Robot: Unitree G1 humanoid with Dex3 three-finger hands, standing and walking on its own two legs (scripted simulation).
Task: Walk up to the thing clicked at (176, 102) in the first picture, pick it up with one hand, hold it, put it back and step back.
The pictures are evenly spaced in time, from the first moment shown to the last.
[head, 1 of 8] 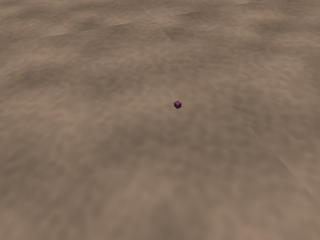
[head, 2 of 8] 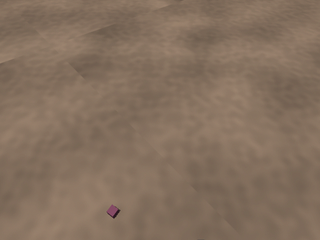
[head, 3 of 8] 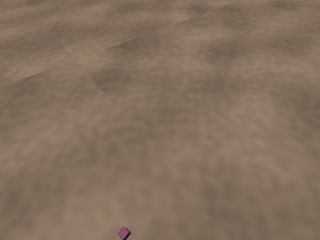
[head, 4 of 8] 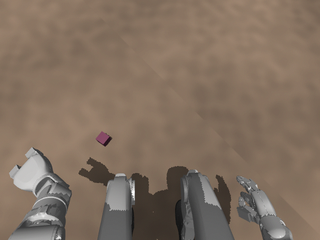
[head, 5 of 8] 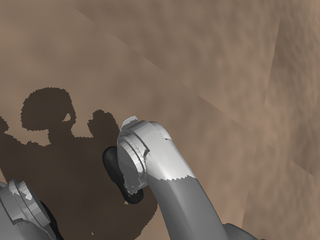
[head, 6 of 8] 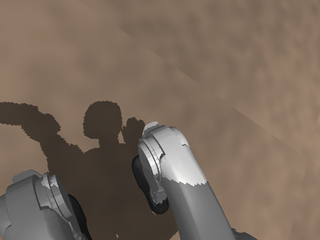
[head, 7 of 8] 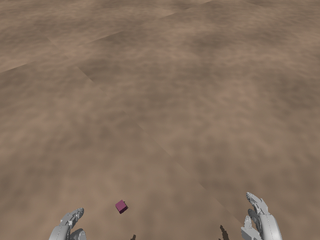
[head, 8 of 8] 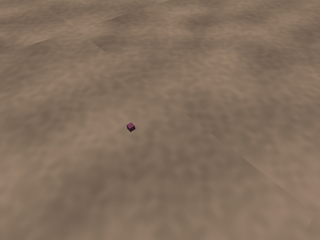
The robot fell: no
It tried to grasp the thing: yes
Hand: left
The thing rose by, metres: 0.67
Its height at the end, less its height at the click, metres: +0.00
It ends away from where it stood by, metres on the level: 0.01
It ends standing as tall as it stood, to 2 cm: yes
